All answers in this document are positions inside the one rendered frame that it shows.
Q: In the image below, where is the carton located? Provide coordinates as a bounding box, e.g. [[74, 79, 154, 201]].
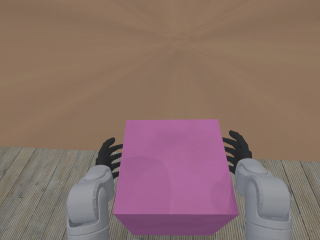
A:
[[113, 119, 239, 236]]

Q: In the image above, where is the right robot forearm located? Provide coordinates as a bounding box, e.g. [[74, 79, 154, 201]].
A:
[[234, 158, 292, 240]]

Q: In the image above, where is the left robot forearm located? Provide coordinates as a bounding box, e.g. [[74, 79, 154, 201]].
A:
[[66, 165, 115, 240]]

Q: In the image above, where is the robot left hand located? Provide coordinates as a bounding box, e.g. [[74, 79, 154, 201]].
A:
[[95, 137, 123, 179]]

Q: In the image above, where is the robot right hand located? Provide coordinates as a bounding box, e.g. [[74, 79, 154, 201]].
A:
[[222, 130, 252, 175]]

